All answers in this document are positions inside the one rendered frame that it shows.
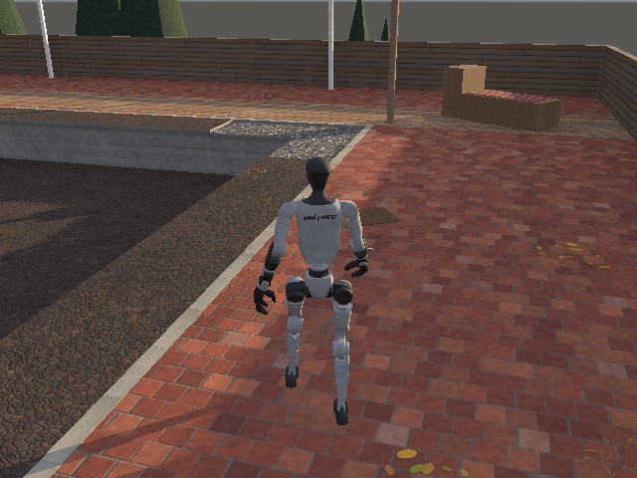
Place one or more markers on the left robot shin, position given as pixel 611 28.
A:
pixel 292 347

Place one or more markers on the robot right hand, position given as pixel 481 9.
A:
pixel 353 264

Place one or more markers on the robot right upper arm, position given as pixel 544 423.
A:
pixel 350 211

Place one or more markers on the right robot forearm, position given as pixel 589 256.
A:
pixel 361 257

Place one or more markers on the robot right thigh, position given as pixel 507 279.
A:
pixel 342 294

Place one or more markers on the robot left upper arm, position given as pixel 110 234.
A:
pixel 287 211

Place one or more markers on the left robot forearm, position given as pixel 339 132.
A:
pixel 269 270

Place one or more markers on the robot left hand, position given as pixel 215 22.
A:
pixel 258 299

